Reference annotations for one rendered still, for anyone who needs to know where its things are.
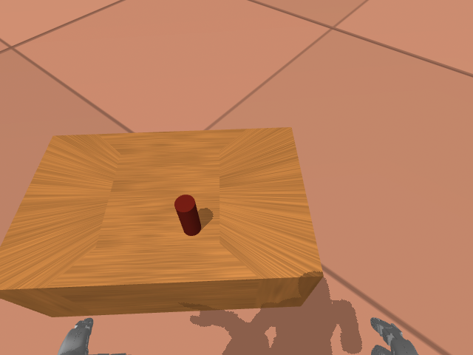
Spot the left robot hand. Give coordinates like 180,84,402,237
58,318,126,355

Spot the right robot hand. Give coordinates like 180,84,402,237
370,317,418,355

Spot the can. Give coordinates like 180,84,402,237
174,195,201,236

